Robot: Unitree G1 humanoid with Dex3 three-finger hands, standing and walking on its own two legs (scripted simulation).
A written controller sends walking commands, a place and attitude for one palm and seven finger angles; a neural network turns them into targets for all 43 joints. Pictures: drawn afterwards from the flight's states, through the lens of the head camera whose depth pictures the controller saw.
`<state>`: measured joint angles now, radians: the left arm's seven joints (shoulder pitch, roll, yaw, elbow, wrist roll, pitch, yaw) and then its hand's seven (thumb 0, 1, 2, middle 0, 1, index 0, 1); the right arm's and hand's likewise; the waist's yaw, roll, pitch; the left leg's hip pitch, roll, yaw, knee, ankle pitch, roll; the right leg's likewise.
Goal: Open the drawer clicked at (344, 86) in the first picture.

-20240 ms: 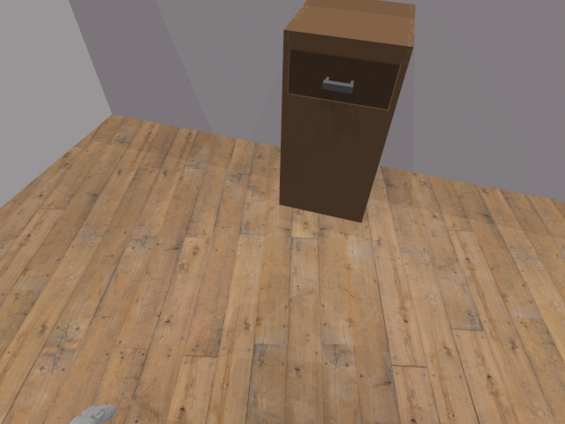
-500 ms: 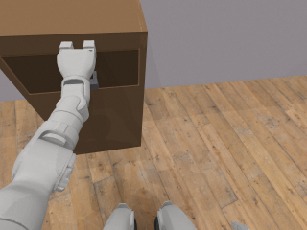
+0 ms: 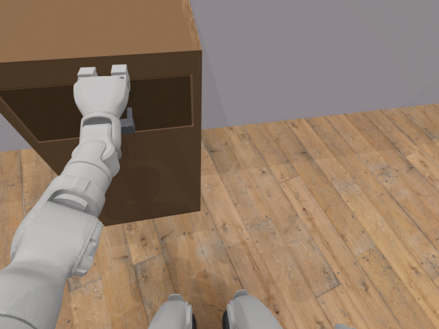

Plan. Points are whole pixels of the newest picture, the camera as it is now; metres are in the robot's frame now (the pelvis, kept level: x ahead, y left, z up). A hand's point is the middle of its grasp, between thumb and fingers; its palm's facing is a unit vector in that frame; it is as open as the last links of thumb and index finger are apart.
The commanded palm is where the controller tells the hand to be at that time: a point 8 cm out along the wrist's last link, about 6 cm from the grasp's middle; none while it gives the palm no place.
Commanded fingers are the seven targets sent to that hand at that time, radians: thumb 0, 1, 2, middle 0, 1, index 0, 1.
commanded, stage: lift the fingers back up to retry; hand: left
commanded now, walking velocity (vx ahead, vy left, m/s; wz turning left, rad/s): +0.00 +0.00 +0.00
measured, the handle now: (109, 120) +0.56 +0.20 +0.00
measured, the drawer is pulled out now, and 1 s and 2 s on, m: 0.00 0.00 0.00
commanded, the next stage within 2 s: re-aim the fingers above the handle in 0.50 s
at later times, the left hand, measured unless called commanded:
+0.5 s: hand (109, 114) +0.52 +0.18 +0.06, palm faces +0.03 +0.01 -1.00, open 13.7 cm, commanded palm +0.50 +0.22 +0.09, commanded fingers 0.00 -0.50 0.30 -0.30 -1.20 -0.30 -1.20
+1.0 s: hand (110, 113) +0.52 +0.17 +0.06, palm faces +0.03 +0.00 -1.00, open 13.6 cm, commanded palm +0.50 +0.21 +0.09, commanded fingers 0.00 -0.50 0.30 -0.30 -1.20 -0.30 -1.20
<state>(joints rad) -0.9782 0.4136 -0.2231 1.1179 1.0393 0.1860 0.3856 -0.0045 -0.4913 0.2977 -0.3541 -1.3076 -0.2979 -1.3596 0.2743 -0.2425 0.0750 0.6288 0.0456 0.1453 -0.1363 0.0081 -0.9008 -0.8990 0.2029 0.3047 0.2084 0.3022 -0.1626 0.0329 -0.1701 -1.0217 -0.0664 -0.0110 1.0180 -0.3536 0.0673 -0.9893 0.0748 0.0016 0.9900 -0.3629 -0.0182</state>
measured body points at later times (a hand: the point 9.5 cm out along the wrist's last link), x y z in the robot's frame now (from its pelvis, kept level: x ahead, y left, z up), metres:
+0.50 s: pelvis +0.03 -0.01 +0.03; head +0.11 -0.01 +0.47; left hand +0.51 +0.17 +0.11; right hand +0.06 -0.27 -0.10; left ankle +0.07 +0.07 -0.66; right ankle +0.06 -0.11 -0.66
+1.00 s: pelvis +0.05 -0.02 +0.03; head +0.12 -0.03 +0.48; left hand +0.51 +0.17 +0.12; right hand +0.10 -0.29 -0.09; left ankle +0.07 +0.07 -0.66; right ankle +0.06 -0.11 -0.66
